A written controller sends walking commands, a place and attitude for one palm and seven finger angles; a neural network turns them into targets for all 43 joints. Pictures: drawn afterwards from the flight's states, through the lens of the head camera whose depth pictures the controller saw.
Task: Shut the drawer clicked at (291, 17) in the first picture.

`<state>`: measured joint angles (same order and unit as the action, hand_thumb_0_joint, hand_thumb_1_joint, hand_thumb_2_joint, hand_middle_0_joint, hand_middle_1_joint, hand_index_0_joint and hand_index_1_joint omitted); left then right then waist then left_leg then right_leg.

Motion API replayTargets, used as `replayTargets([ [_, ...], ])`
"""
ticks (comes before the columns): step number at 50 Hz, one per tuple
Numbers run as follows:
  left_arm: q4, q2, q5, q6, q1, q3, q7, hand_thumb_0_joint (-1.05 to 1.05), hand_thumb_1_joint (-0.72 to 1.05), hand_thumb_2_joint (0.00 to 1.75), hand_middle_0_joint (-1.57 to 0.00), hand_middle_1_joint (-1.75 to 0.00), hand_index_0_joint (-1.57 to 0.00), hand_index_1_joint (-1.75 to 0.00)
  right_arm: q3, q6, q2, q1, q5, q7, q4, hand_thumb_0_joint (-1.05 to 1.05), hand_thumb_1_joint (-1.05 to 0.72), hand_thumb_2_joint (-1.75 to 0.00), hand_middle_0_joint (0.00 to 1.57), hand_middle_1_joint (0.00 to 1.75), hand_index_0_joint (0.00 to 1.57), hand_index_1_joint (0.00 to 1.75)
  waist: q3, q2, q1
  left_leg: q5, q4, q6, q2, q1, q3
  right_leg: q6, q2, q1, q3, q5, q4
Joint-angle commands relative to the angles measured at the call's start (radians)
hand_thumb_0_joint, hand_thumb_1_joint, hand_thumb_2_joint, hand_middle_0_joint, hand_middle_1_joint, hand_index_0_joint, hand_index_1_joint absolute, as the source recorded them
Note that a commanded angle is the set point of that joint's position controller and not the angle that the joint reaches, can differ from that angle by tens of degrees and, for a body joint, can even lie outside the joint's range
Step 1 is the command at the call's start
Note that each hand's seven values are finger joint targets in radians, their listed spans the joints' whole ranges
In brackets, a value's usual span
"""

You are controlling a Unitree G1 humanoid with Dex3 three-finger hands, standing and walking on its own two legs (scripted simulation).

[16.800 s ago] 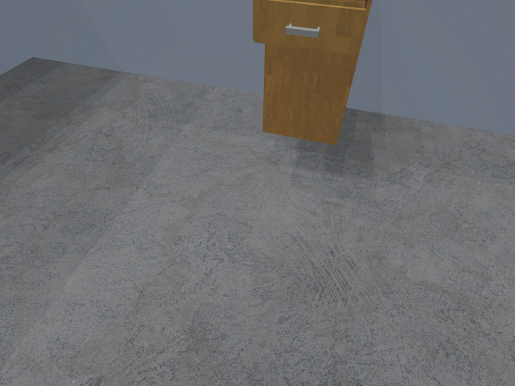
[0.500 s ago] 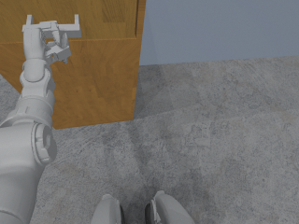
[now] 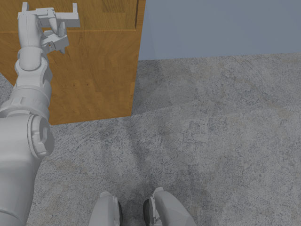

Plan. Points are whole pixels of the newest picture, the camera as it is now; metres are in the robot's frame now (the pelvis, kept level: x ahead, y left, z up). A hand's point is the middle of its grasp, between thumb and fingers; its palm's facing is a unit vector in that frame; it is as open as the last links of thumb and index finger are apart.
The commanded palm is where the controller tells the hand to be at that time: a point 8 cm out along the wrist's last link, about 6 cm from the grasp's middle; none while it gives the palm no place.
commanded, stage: pull the fist back off the drawer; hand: left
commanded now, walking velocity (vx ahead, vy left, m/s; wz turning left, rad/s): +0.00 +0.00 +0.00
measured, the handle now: (50, 13) +0.64 +0.17 +0.10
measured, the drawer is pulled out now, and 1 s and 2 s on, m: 0.00 0.00 0.00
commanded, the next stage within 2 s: draw the hand back to the body in 0.38 s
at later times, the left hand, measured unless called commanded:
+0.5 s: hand (67, 38) +0.56 +0.13 +0.09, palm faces +0.08 -1.00 -0.03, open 3.1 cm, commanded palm +0.52 +0.17 +0.10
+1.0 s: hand (27, 76) +0.41 +0.17 +0.16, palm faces +0.06 -1.00 -0.03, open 3.3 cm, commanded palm +0.37 +0.22 +0.17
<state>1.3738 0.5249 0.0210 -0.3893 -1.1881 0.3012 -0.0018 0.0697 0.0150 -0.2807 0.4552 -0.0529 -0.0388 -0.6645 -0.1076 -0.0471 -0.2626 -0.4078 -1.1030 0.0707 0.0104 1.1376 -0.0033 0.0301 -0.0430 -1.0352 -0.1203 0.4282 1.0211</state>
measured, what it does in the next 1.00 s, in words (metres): rises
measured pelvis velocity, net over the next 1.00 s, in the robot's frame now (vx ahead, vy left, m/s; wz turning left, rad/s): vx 0.06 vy -0.02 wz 0.02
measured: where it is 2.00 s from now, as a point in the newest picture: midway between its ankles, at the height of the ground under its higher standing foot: outside the picture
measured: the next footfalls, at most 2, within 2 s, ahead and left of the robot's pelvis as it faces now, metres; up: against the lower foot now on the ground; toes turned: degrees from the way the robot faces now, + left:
none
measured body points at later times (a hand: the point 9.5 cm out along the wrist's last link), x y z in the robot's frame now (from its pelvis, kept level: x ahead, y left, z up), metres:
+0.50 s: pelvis +0.04 -0.01 +0.02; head +0.16 +0.00 +0.45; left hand +0.55 +0.18 +0.10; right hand +0.02 -0.26 -0.09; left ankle +0.05 +0.07 -0.65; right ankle +0.03 -0.11 -0.65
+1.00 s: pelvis +0.06 -0.02 +0.06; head +0.09 -0.02 +0.51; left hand +0.40 +0.22 +0.16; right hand +0.22 -0.27 -0.03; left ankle +0.05 +0.07 -0.65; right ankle +0.03 -0.11 -0.65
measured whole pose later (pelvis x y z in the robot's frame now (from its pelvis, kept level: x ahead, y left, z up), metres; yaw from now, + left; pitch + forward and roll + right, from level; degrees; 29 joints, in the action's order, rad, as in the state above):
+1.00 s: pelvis +0.06 -0.02 +0.06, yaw +1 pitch +9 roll -1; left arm 0.34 0.27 -0.23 -0.18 -0.20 0.18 -0.14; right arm 0.01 -0.02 -0.29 0.23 0.07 0.01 -0.54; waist -0.11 -0.05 -0.02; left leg -0.39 -0.76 0.05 -0.01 0.53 0.02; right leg 0.04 -0.04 -0.45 -0.07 0.41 0.71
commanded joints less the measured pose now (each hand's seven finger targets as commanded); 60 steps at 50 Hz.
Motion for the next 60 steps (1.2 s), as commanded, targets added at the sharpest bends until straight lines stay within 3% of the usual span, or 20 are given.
replayTargets([
  [1, -0.266, 0.153, -0.016, -0.054, -0.594, 0.015, 0.023, 0.0, 0.9, 0.9, -1.4, -1.6, -1.4, -1.6, -0.077, 0.001, -0.213, 0.199, -0.002, 0.006, 0.03, 0.0, -0.9, -0.9, 0.2, 0.3, 0.2, 0.3, -0.445, -0.18, -0.061, 0.011, 0.167, -0.034, 0.032, -0.567, -0.188, 0.0, -0.017, -0.041, 0.071, -0.013, -0.137],
  [5, -0.282, 0.153, -0.024, -0.05, -0.545, 0.035, 0.024, 0.0, 0.9, 0.9, -1.4, -1.6, -1.4, -1.6, -0.081, -0.008, -0.209, 0.2, -0.002, 0.003, 0.039, 0.0, -0.9, -0.9, 0.2, 0.3, 0.2, 0.3, -0.462, -0.15, -0.046, 0.052, 0.157, -0.029, 0.028, -0.563, -0.17, -0.001, -0.019, -0.005, 0.074, -0.031, -0.14],
  [12, -0.371, 0.1, -0.049, -0.064, -0.377, 0.025, 0.006, 0.0, 0.9, 0.9, -1.4, -1.6, -1.4, -1.6, -0.093, -0.04, -0.19, 0.176, 0.011, -0.005, 0.064, 0.0, -0.9, -0.9, 0.2, 0.3, 0.2, 0.3, -0.498, -0.137, 0.01, 0.196, 0.161, -0.035, 0.025, -0.615, -0.13, 0.0, -0.026, 0.097, 0.073, -0.107, -0.156],
  [15, -0.424, 0.114, -0.06, -0.078, -0.293, 0.056, 0.013, 0.0, 0.9, 0.9, -1.4, -1.6, -1.4, -1.6, -0.097, -0.054, -0.185, 0.166, 0.013, -0.01, 0.077, 0.0, -0.9, -0.9, 0.2, 0.3, 0.2, 0.3, -0.522, -0.131, 0.042, 0.275, 0.161, -0.035, 0.02, -0.635, -0.107, 0.002, -0.03, 0.162, 0.078, -0.168, -0.159],
  [18, -0.444, 0.08, -0.054, -0.087, -0.254, 0.034, 0.017, 0.0, 0.9, 0.9, -1.4, -1.6, -1.4, -1.6, -0.103, -0.069, -0.175, 0.157, 0.019, -0.014, 0.077, 0.0, -0.9, -0.9, 0.2, 0.3, 0.2, 0.3, -0.492, -0.099, 0.044, 0.323, 0.162, -0.033, 0.018, -0.629, -0.092, -0.003, -0.03, 0.194, 0.081, -0.225, -0.163],
  [21, -0.41, 0.096, -0.052, -0.085, -0.211, 0.051, 0.015, 0.0, 0.9, 0.9, -1.4, -1.6, -1.4, -1.6, -0.104, -0.082, -0.174, 0.155, 0.023, -0.011, 0.077, 0.0, -0.9, -0.9, 0.2, 0.3, 0.2, 0.3, -0.447, -0.06, 0.046, 0.331, 0.161, -0.028, 0.01, -0.58, -0.073, -0.006, -0.028, 0.234, 0.093, -0.271, -0.167],
  [24, -0.434, 0.064, -0.068, -0.093, -0.176, 0.042, 0.002, 0.0, 0.9, 0.9, -1.4, -1.6, -1.4, -1.6, -0.111, -0.089, -0.165, 0.146, 0.026, -0.013, 0.08, 0.0, -0.9, -0.9, 0.2, 0.3, 0.2, 0.3, -0.464, -0.048, 0.053, 0.382, 0.153, -0.027, 0.006, -0.591, -0.06, -0.008, -0.027, 0.275, 0.1, -0.34, -0.167],
  [26, -0.58, 0.122, -0.085, -0.106, -0.046, 0.1, -0.009, 0.0, 0.9, 0.9, -1.4, -1.6, -1.4, -1.6, -0.116, -0.098, -0.164, 0.132, 0.033, -0.014, 0.121, 0.0, -0.9, -0.9, 0.2, 0.3, 0.2, 0.3, -0.596, -0.11, 0.132, 0.513, 0.176, -0.035, 0.0, -0.682, -0.048, 0.0, -0.024, 0.393, 0.106, -0.456, -0.16],
  [28, -0.732, 0.06, -0.114, -0.089, 0.112, 0.064, -0.027, 0.0, 0.9, 0.9, -1.4, -1.6, -1.4, -1.6, -0.121, -0.099, -0.146, 0.096, 0.051, -0.018, 0.158, 0.0, -0.9, -0.9, 0.2, 0.3, 0.2, 0.3, -0.645, -0.111, 0.16, 0.612, 0.195, -0.035, 0.0, -0.753, -0.037, -0.002, -0.025, 0.474, 0.105, -0.553, -0.182],
  [31, -0.803, -0.004, -0.16, -0.014, 0.309, 0.023, -0.057, 0.0, 0.9, 0.9, -1.4, -1.6, -1.4, -1.6, -0.122, -0.097, -0.14, 0.06, 0.078, -0.015, 0.18, 0.0, -0.9, -0.9, 0.2, 0.3, 0.2, 0.3, -0.52, -0.005, 0.165, 0.594, 0.237, -0.02, -0.002, -0.694, -0.01, -0.014, -0.022, 0.566, 0.11, -0.653, -0.23],
  [34, -0.922, 0.01, -0.197, 0.04, 0.392, 0.039, -0.069, 0.0, 0.9, 0.9, -1.4, -1.6, -1.4, -1.6, -0.122, -0.086, -0.139, 0.014, 0.094, 0.004, 0.197, 0.0, -0.9, -0.9, 0.2, 0.3, 0.2, 0.3, -0.433, 0.043, 0.175, 0.494, 0.285, -0.013, -0.014, -0.654, 0.012, -0.024, -0.01, 0.657, 0.12, -0.688, -0.272],
  [36, -1.047, -0.012, -0.209, 0.04, 0.42, 0.011, -0.076, 0.0, 0.9, 0.9, -1.4, -1.6, -1.4, -1.6, -0.119, -0.069, -0.129, -0.018, 0.1, 0.013, 0.206, 0.0, -0.9, -0.9, 0.2, 0.3, 0.2, 0.3, -0.439, -0.023, 0.183, 0.535, 0.304, -0.014, -0.015, -0.722, 0.014, -0.023, -0.004, 0.675, 0.122, -0.707, -0.284],
  [40, -1.144, -0.088, -0.234, 0.056, 0.525, -0.065, -0.103, 0.0, 0.9, 0.9, -1.4, -1.6, -1.4, -1.6, -0.113, -0.033, -0.124, -0.076, 0.108, 0.025, 0.205, 0.0, -0.9, -0.9, 0.2, 0.3, 0.2, 0.3, -0.337, -0.035, 0.173, 0.535, 0.331, -0.015, -0.008, -0.801, -0.003, -0.018, -0.006, 0.619, 0.107, -0.625, -0.322],
  [47, -1.296, -0.099, -0.265, 0.147, 0.675, -0.076, -0.143, 0.0, 0.9, 0.9, -1.4, -1.6, -1.4, -1.6, -0.099, 0.005, -0.123, -0.194, 0.117, 0.05, 0.246, 0.0, -0.9, -0.9, 0.2, 0.3, 0.2, 0.3, -0.297, -0.012, 0.207, 0.475, 0.398, -0.02, -0.012, -0.868, -0.029, -0.012, 0.006, 0.658, 0.089, -0.53, -0.368],
  [49, -1.325, -0.096, -0.274, 0.169, 0.735, -0.064, -0.144, 0.0, 0.9, 0.9, -1.4, -1.6, -1.4, -1.6, -0.091, 0.017, -0.12, -0.23, 0.118, 0.057, 0.261, 0.0, -0.9, -0.9, 0.2, 0.3, 0.2, 0.3, -0.264, 0.033, 0.218, 0.432, 0.42, -0.019, -0.014, -0.856, -0.031, -0.011, 0.008, 0.679, 0.086, -0.505, -0.386],
  [50, -1.406, -0.005, -0.166, 0.19, 0.775, -0.097, -0.065, 0.0, 0.9, 0.9, -1.4, -1.6, -1.4, -1.6, -0.093, -0.005, -0.105, -0.293, 0.115, 0.07, 0.265, 0.0, -0.9, -0.9, 0.2, 0.3, 0.2, 0.3, -0.261, 0.022, 0.265, 0.408, 0.471, -0.023, -0.016, -0.911, -0.024, -0.005, 0.035, 0.711, 0.136, -0.466, -0.444],
  [51, -1.431, -0.065, -0.158, 0.213, 0.816, -0.127, -0.024, 0.0, 0.9, 0.9, -1.4, -1.6, -1.4, -1.6, -0.083, -0.013, -0.09, -0.315, 0.112, 0.081, 0.28, 0.0, -0.9, -0.9, 0.2, 0.3, 0.2, 0.3, -0.194, 0.023, 0.25, 0.365, 0.505, -0.024, -0.014, -0.913, -0.019, -0.009, 0.034, 0.717, 0.133, -0.433, -0.478],
  [53, -1.45, -0.058, -0.138, 0.245, 0.857, -0.126, 0.026, 0.0, 0.9, 0.9, -1.4, -1.6, -1.4, -1.6, -0.072, -0.025, -0.09, -0.341, 0.113, 0.095, 0.269, 0.0, -0.9, -0.9, 0.2, 0.3, 0.2, 0.3, -0.122, 0.013, 0.255, 0.318, 0.554, -0.025, -0.009, -0.918, -0.022, -0.005, 0.037, 0.746, 0.131, -0.385, -0.52],
  [55, -1.469, -0.037, -0.131, 0.265, 0.895, -0.105, 0.052, 0.0, 0.9, 0.9, -1.4, -1.6, -1.4, -1.6, -0.066, -0.029, -0.09, -0.36, 0.109, 0.107, 0.262, 0.0, -0.9, -0.9, 0.2, 0.3, 0.2, 0.3, -0.081, 0.064, 0.261, 0.291, 0.591, -0.021, -0.009, -0.927, -0.019, -0.007, 0.036, 0.786, 0.134, -0.361, -0.561],
  [60, -1.603, -0.046, -0.119, 0.283, 0.979, -0.102, 0.078, 0.0, 0.9, 0.9, -1.4, -1.6, -1.4, -1.6, -0.05, -0.011, -0.08, -0.391, 0.096, 0.113, 0.256, 0.0, -0.9, -0.9, 0.2, 0.3, 0.2, 0.3, -0.07, -0.011, 0.274, 0.327, 0.669, -0.025, -0.004, -1.05, -0.034, 0.002, 0.032, 0.845, 0.129, -0.35, -0.628],
])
